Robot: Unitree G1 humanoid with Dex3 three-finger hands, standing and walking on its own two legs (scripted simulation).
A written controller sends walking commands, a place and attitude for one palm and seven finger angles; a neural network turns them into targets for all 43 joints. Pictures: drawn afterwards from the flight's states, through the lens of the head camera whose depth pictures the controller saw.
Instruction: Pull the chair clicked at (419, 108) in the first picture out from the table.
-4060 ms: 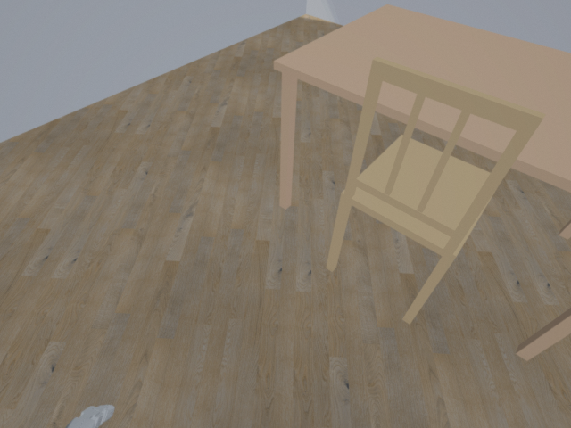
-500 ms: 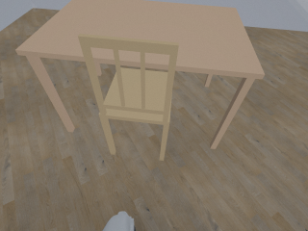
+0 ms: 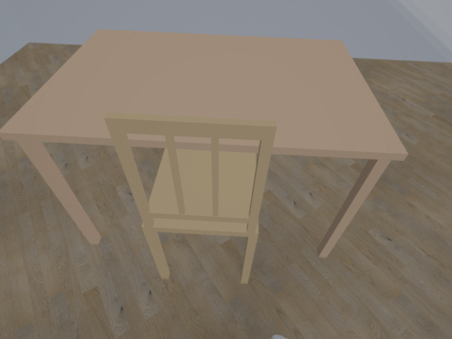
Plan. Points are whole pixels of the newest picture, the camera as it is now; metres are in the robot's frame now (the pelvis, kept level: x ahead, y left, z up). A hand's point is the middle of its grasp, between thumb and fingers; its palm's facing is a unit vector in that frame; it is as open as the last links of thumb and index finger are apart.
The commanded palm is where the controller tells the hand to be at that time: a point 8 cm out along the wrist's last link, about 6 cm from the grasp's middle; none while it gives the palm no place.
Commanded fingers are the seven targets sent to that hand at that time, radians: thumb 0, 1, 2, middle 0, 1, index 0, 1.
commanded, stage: come to a stop and stand still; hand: left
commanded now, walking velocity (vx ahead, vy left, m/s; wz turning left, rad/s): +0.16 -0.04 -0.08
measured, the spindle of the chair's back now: (176, 178) +0.52 +0.15 -0.08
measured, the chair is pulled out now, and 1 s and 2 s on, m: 0.00 0.00 0.00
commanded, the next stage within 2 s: look again from close up in 1.72 s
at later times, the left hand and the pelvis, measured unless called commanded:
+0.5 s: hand out of the picture +0.15 +0.21 -0.20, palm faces +0.05 -0.98 -0.19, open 7.3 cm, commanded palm none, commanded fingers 0.00 0.90 0.90 -0.20 -0.30 -0.20 -0.30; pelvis +0.08 +0.02 -0.02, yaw +0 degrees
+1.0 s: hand out of the picture +0.02 +0.24 -0.18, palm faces +0.01 -0.99 -0.17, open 7.4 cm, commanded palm none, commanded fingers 0.00 0.90 0.90 -0.20 -0.30 -0.20 -0.30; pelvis +0.04 +0.05 +0.01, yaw -2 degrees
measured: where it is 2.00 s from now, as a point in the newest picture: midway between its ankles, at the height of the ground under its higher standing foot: outside the picture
